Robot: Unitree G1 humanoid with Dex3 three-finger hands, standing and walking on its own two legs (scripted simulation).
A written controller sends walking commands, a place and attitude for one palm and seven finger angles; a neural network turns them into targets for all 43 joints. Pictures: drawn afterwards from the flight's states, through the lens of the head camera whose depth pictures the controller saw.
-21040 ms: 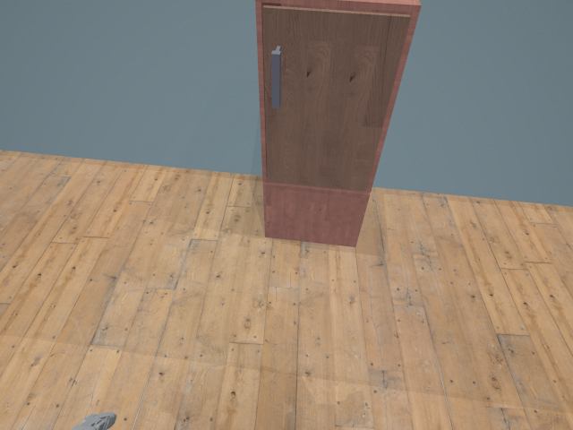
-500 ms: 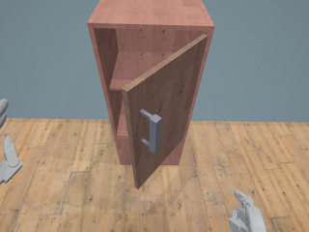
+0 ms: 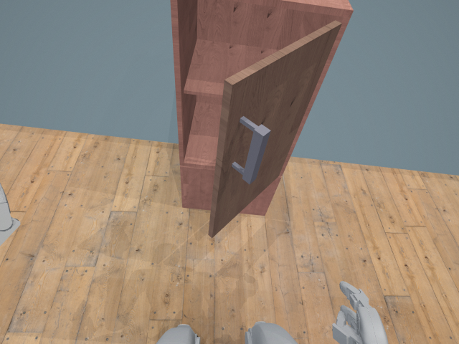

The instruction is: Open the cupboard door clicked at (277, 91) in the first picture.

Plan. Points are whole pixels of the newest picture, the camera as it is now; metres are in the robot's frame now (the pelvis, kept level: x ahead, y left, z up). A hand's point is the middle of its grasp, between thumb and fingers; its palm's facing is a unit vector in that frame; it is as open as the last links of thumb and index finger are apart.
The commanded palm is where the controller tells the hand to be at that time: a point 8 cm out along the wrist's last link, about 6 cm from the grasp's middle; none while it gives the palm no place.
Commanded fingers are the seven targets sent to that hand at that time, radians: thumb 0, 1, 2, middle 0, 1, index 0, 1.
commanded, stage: step back with the hand held close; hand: left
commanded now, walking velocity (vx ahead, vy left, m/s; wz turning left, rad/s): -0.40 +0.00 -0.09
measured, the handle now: (247, 151) +0.48 -0.01 +0.03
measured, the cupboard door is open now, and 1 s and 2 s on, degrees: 50 50 50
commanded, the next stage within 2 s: stop stepping back and stand still in 0.04 s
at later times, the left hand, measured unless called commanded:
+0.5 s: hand out of the picture +0.10 +0.23 +0.20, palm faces +0.39 -0.80 -0.45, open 7.4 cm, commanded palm +0.08 +0.26 +0.19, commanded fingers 0.00 0.90 0.90 -0.20 -0.30 -0.20 -0.30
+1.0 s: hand out of the picture +0.05 +0.20 +0.19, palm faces +0.40 -0.77 -0.49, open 7.4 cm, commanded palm -0.01 +0.23 +0.19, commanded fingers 0.00 0.90 0.90 -0.20 -0.30 -0.20 -0.30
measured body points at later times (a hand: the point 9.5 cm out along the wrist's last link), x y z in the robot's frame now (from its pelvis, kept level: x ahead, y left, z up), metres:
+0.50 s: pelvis -0.10 -0.02 +0.00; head -0.13 +0.00 +0.45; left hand +0.07 +0.27 +0.23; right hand +0.00 -0.29 -0.08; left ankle -0.05 +0.07 -0.73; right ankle -0.26 -0.10 -0.72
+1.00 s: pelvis -0.18 -0.05 +0.02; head -0.20 -0.09 +0.47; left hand +0.02 +0.24 +0.21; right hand -0.07 -0.32 -0.09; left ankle -0.16 +0.11 -0.65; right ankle -0.14 -0.11 -0.72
